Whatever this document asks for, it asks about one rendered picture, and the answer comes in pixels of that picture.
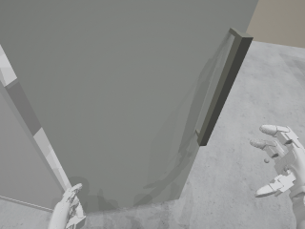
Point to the robot right forearm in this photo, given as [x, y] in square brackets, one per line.
[297, 197]

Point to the robot right hand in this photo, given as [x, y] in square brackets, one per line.
[294, 160]

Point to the handle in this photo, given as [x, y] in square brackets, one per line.
[238, 51]

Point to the fridge door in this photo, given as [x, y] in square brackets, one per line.
[120, 86]

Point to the robot left hand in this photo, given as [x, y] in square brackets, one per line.
[62, 212]

